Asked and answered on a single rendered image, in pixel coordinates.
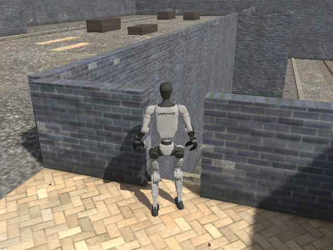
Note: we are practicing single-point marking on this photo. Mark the right robot hand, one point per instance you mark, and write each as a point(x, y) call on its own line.
point(190, 143)

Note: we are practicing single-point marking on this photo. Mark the left robot hand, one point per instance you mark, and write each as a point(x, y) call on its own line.
point(135, 145)

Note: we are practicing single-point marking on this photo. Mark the robot head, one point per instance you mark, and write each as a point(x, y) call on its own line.
point(165, 91)

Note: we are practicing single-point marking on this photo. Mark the robot left forearm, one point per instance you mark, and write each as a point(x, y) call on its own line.
point(139, 136)

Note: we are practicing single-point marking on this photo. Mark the robot right upper arm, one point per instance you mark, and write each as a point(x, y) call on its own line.
point(185, 116)

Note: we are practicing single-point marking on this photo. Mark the robot right forearm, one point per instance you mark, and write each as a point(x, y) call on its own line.
point(192, 135)

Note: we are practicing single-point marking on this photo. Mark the left robot foot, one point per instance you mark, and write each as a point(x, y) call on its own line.
point(155, 211)

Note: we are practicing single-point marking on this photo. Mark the robot left upper arm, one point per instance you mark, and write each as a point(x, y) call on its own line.
point(146, 119)

